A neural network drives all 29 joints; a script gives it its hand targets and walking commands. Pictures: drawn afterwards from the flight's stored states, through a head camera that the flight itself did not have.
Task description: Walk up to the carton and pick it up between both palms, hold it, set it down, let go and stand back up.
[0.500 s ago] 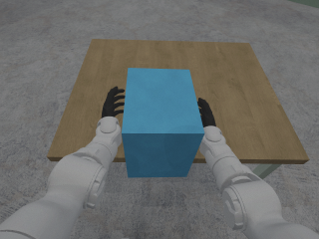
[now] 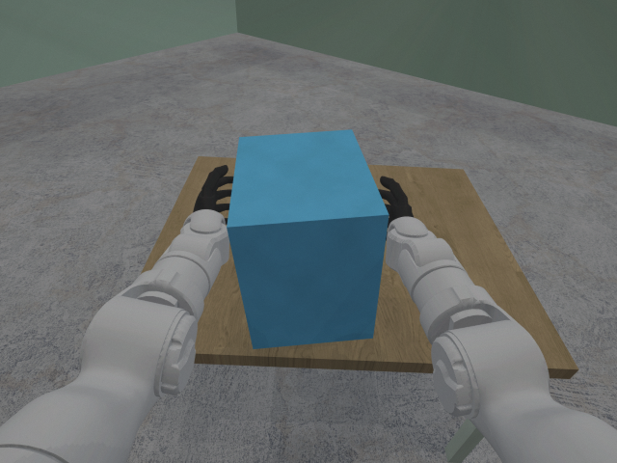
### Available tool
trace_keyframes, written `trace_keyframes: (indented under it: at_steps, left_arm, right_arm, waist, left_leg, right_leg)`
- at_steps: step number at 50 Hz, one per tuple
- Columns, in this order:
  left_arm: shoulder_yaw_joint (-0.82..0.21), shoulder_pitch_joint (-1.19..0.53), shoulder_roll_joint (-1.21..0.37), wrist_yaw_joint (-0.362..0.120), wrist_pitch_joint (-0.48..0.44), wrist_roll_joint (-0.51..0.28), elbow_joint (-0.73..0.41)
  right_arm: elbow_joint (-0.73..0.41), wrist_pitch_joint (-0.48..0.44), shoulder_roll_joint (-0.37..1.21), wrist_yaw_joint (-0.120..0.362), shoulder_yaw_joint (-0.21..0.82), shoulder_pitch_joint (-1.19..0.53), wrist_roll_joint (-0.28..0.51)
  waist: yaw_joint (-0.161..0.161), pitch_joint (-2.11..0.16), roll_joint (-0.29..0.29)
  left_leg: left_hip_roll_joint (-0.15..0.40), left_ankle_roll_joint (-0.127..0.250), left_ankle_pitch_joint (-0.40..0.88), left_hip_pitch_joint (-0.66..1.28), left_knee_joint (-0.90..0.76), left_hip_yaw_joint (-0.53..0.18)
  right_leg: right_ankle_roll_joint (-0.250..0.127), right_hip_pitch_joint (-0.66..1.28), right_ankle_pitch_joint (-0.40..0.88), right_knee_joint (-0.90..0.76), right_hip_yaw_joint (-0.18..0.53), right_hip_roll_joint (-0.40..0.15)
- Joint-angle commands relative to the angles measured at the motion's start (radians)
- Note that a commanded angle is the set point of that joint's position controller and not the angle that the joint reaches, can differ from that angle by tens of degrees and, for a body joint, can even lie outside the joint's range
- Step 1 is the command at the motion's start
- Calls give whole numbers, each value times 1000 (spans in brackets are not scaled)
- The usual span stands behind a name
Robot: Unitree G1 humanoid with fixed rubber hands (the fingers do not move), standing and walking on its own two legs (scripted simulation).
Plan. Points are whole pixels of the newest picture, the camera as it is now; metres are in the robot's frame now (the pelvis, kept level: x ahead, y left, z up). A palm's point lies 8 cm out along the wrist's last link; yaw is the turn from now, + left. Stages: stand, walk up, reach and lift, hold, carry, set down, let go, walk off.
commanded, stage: reach and lift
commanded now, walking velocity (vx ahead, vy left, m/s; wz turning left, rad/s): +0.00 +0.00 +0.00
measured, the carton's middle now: (304, 235) +0.42 +0.01 +0.11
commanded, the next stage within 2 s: hold in 1.32 s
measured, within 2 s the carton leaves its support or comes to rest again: neither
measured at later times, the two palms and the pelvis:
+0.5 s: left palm (203, 204) +0.40 +0.15 +0.18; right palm (402, 221) +0.39 -0.12 +0.17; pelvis +0.00 +0.00 +0.02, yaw +1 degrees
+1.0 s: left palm (203, 196) +0.40 +0.15 +0.19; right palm (405, 216) +0.39 -0.12 +0.18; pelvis +0.01 +0.00 +0.02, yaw +1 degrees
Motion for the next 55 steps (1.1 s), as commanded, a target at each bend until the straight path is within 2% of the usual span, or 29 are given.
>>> trace_keyframes:
  at_steps: [1, 4, 8, 11, 14, 21, 26, 32, 41, 51, 55]
  left_arm:
    - [-4, -611, -872, -247, 42, 131, -430]
    - [1, -599, -892, -258, 69, 146, -481]
    - [-49, -603, -927, -257, 92, 127, -593]
    - [-68, -582, -935, -254, 112, 125, -629]
    - [-57, -574, -925, -255, 139, 143, -644]
    - [-86, -564, -935, -259, 190, 129, -687]
    - [-38, -507, -911, -271, 233, 163, -648]
    - [-28, -522, -903, -282, 258, 164, -667]
    - [-61, -488, -917, -284, 290, 161, -740]
    - [-82, -413, -931, -295, 339, 180, -798]
    - [-101, -433, -934, -297, 355, 177, -835]
  right_arm:
    - [-338, -35, 793, 63, 96, -725, 50]
    - [-350, -36, 786, 69, 87, -714, 52]
    - [-445, -47, 802, 68, 132, -707, 68]
    - [-491, -49, 805, 62, 156, -699, 74]
    - [-489, -37, 796, 62, 162, -694, 74]
    - [-565, -22, 798, 55, 213, -713, 95]
    - [-570, 0, 786, 50, 223, -709, 105]
    - [-582, 13, 773, 51, 217, -715, 105]
    - [-628, 23, 764, 43, 251, -673, 127]
    - [-718, 31, 750, 31, 309, -652, 161]
    - [-748, 37, 752, 28, 322, -660, 166]
  waist:
    - [-65, -125, 26]
    - [-70, -133, 36]
    - [-78, -236, 39]
    - [-77, -257, 39]
    - [-67, -206, 36]
    - [-78, -197, 14]
    - [-61, -127, -9]
    - [-71, -121, -9]
    - [-87, -148, 13]
    - [-84, -129, 10]
    - [-85, -123, 11]
  left_leg:
    - [-130, -22, 226, 410, -133, -56]
    - [-132, -30, 258, 452, -161, -52]
    - [-128, -43, 345, 526, -164, -49]
    - [-129, -46, 364, 545, -167, -50]
    - [-125, -39, 317, 543, -186, -47]
    - [-125, -30, 281, 549, -205, -46]
    - [-128, -12, 233, 525, -225, -39]
    - [-127, -9, 201, 528, -237, -35]
    - [-128, -19, 267, 567, -228, -36]
    - [-128, -16, 320, 592, -223, -34]
    - [-125, -15, 297, 598, -227, -34]
  right_leg:
    - [-20, 344, 203, -134, 11, 57]
    - [-20, 364, 221, -162, 8, 57]
    - [-19, 412, 299, -180, -3, 65]
    - [-17, 440, 330, -192, -3, 66]
    - [-17, 436, 278, -209, -2, 64]
    - [-11, 458, 260, -227, -5, 61]
    - [-3, 459, 214, -243, -4, 57]
    - [-2, 446, 177, -252, -7, 54]
    - [-1, 479, 243, -251, -9, 55]
    - [2, 514, 279, -257, -10, 56]
    - [0, 502, 238, -263, -10, 55]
